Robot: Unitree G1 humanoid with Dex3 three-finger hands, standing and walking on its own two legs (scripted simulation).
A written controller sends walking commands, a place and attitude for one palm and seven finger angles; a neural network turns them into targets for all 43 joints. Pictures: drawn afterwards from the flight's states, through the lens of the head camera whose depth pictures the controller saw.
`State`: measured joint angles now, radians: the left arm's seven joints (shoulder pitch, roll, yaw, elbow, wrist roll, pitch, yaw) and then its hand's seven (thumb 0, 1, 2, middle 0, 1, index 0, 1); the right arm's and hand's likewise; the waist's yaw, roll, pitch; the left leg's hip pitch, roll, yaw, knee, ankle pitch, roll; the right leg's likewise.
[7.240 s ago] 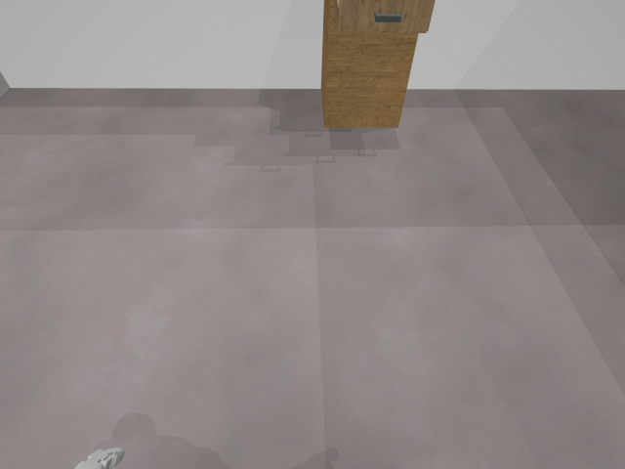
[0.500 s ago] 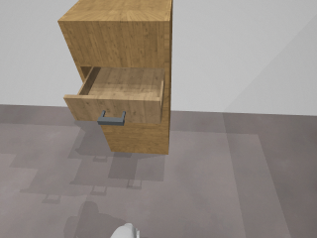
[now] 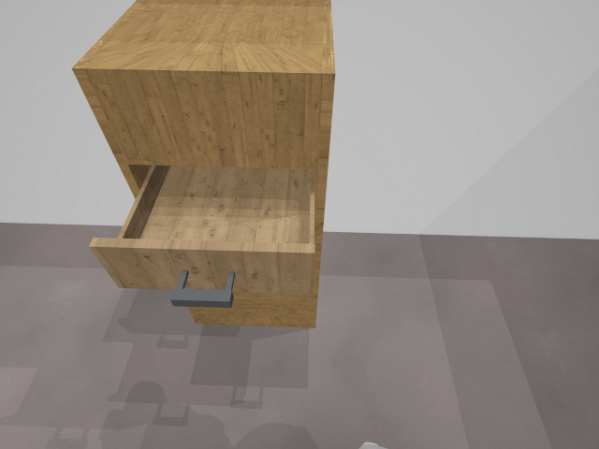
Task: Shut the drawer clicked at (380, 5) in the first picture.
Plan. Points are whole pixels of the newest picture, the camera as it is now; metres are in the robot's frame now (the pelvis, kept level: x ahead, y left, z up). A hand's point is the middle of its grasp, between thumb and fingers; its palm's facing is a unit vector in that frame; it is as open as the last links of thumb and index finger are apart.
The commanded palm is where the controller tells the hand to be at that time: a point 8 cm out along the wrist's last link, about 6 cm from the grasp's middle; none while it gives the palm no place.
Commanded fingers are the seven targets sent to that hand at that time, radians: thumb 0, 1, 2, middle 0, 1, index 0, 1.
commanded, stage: come to a stop and stand still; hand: left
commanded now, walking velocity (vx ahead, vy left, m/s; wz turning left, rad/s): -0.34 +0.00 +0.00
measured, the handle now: (205, 287) +0.39 +0.20 -0.09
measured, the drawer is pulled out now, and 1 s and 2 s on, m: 0.21 0.21 0.21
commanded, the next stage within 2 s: look again from close up in 1.06 s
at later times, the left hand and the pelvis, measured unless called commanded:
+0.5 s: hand out of the picture +0.08 +0.23 -0.18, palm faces +0.06 -0.96 -0.29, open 7.3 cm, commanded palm none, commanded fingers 0.00 0.90 0.90 -0.20 -0.30 -0.20 -0.30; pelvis +0.00 +0.03 -0.02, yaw +1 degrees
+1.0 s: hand out of the picture -0.03 +0.24 -0.17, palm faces +0.05 -0.98 -0.21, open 7.3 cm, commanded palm none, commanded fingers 0.00 0.90 0.90 -0.20 -0.30 -0.20 -0.30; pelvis -0.04 +0.07 -0.01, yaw +0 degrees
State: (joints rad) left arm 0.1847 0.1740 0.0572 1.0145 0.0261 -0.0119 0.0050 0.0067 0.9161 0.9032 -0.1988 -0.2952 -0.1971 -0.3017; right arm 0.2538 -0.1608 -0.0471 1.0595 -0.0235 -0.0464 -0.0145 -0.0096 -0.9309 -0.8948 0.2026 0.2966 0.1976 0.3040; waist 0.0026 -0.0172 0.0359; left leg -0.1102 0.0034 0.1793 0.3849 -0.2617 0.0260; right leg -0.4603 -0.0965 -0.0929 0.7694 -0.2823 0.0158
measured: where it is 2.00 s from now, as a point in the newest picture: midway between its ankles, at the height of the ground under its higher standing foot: outside the picture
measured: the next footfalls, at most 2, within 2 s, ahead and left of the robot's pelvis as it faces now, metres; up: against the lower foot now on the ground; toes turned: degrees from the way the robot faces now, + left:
right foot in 0.06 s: +0.13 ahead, -0.11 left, +0.00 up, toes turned -7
left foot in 0.48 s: +0.05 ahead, +0.14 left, +0.00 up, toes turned +4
